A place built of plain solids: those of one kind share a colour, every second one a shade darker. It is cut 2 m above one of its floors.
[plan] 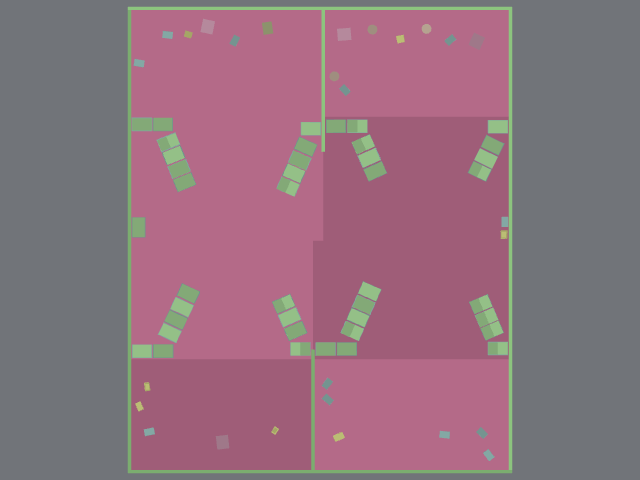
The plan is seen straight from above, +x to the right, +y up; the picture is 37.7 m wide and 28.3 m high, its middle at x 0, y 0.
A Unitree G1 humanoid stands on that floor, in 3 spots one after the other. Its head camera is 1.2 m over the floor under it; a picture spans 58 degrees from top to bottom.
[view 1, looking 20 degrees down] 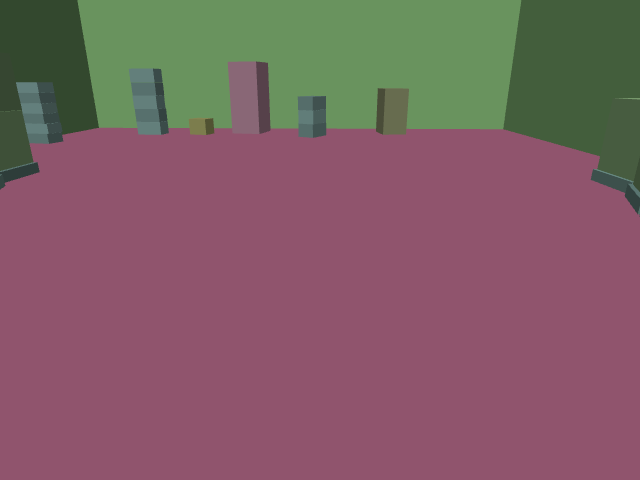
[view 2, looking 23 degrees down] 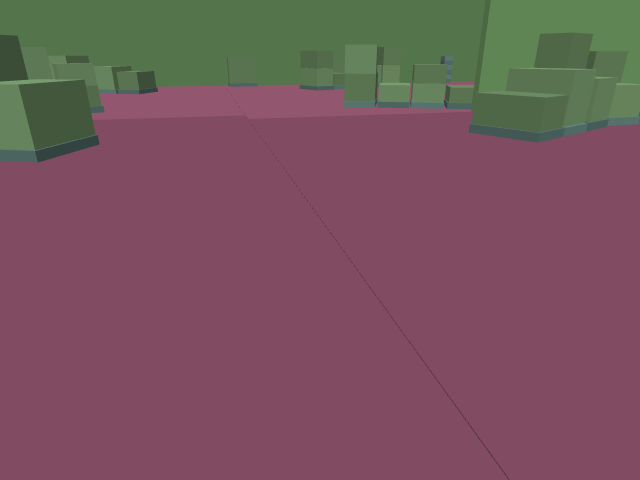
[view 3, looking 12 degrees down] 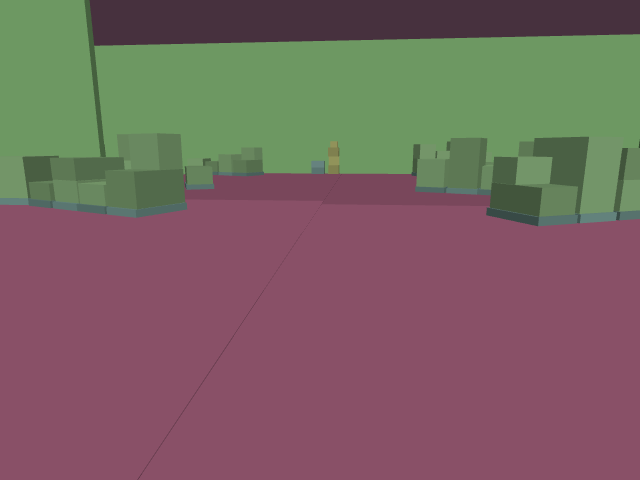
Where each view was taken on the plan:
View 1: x -4.48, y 1.26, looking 92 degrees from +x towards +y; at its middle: floor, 3.51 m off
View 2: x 9.55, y -0.83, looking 166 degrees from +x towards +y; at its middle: floor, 3.07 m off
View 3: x -9.78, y -0.83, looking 5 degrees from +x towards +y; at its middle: floor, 5.77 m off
